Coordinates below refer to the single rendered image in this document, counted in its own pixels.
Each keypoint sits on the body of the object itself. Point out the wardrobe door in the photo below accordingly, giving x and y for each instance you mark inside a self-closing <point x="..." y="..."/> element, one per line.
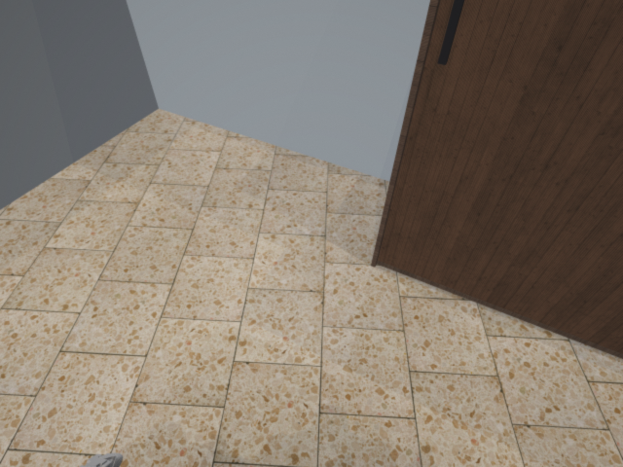
<point x="510" y="188"/>

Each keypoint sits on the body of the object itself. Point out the handle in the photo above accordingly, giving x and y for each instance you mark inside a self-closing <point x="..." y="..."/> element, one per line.
<point x="450" y="32"/>

